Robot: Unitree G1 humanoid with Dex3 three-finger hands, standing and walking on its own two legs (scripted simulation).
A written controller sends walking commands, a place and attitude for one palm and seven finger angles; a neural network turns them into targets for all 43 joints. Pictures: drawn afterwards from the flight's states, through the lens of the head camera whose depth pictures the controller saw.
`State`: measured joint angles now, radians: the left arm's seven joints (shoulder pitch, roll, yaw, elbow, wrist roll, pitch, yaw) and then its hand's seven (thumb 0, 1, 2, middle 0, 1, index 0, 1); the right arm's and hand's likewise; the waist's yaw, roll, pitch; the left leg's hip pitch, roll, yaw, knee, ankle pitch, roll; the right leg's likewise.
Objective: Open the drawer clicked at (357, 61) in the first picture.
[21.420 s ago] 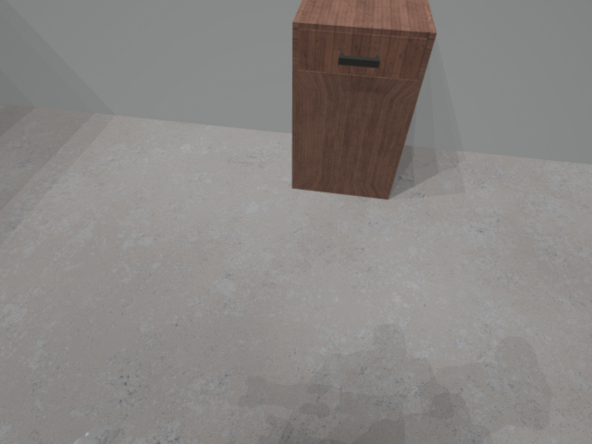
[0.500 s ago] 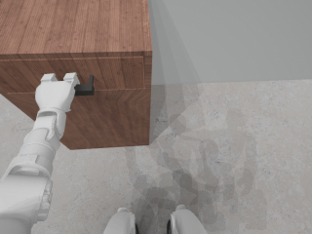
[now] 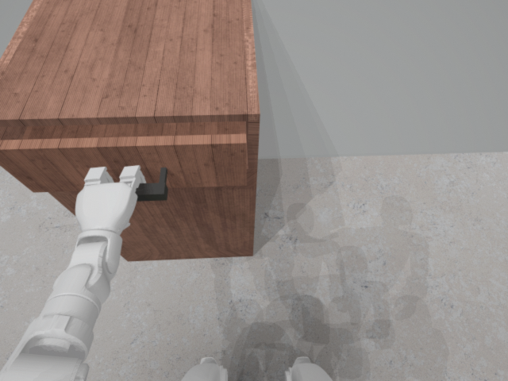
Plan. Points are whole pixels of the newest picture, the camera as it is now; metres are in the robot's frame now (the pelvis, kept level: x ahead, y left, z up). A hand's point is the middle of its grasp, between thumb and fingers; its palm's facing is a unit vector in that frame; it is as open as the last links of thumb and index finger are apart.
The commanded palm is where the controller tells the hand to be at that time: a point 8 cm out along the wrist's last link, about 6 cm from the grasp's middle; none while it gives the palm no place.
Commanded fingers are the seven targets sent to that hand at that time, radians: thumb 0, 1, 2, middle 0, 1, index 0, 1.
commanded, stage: pull the drawer open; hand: left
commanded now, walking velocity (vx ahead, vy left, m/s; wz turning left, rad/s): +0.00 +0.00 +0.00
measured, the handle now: (127, 183) +0.45 +0.23 -0.03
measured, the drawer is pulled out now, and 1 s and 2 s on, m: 0.04 0.06 0.20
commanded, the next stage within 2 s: none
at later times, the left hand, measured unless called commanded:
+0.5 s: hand (121, 218) +0.39 +0.24 -0.04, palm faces -0.05 -0.04 -1.00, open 5.9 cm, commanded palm +0.37 +0.23 +0.01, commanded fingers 0.00 0.90 0.90 -0.40 -1.35 -0.40 -1.35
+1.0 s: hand (119, 228) +0.37 +0.24 -0.04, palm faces -0.06 -0.05 -1.00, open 5.9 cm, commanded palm +0.32 +0.23 +0.01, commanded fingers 0.00 0.90 0.90 -0.40 -1.35 -0.40 -1.35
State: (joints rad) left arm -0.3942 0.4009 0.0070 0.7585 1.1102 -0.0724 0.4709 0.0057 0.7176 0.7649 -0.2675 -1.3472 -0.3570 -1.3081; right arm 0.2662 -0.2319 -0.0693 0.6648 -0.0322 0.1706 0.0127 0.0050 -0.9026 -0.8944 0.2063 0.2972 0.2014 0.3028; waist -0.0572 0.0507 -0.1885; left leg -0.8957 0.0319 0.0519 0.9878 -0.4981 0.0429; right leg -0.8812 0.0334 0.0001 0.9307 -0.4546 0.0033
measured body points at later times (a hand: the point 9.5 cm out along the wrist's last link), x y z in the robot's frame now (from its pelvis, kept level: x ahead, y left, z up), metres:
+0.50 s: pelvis -0.03 -0.01 -0.01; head +0.08 -0.01 +0.42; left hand +0.38 +0.24 +0.01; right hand +0.04 -0.28 -0.15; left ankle -0.03 +0.09 -0.68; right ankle -0.02 -0.13 -0.68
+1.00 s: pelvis -0.02 -0.01 -0.01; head +0.08 -0.01 +0.43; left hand +0.37 +0.24 +0.01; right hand +0.04 -0.28 -0.14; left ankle -0.03 +0.09 -0.68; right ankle -0.02 -0.13 -0.68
